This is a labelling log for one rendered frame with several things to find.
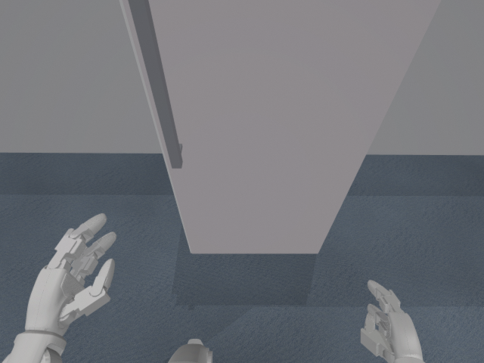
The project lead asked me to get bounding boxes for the robot left hand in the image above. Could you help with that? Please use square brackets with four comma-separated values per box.
[25, 213, 116, 336]

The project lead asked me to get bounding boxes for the handle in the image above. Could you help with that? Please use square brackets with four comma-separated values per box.
[128, 0, 183, 169]

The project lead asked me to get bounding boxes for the robot right hand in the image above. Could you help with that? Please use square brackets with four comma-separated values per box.
[361, 280, 424, 363]

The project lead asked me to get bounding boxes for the left robot forearm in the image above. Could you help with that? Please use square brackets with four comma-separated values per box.
[2, 330, 67, 363]

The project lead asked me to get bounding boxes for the robot left shin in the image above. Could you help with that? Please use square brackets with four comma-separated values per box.
[188, 339, 203, 345]

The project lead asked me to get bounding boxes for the fridge door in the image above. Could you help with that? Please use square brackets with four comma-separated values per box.
[123, 0, 441, 253]

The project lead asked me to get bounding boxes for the left robot thigh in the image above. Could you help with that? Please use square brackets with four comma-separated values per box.
[168, 344, 213, 363]

